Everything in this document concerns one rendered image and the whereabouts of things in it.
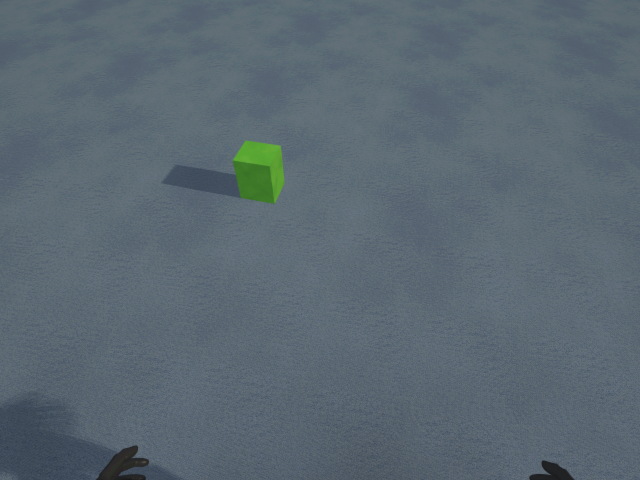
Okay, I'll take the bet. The carton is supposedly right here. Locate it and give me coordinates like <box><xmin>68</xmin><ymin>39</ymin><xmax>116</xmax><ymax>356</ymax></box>
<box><xmin>233</xmin><ymin>141</ymin><xmax>285</xmax><ymax>204</ymax></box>

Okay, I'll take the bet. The left robot hand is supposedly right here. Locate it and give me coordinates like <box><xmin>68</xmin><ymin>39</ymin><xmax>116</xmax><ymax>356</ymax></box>
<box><xmin>96</xmin><ymin>445</ymin><xmax>149</xmax><ymax>480</ymax></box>

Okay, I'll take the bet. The right robot hand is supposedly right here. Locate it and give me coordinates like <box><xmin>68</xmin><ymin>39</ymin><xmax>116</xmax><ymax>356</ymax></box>
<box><xmin>529</xmin><ymin>460</ymin><xmax>574</xmax><ymax>480</ymax></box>

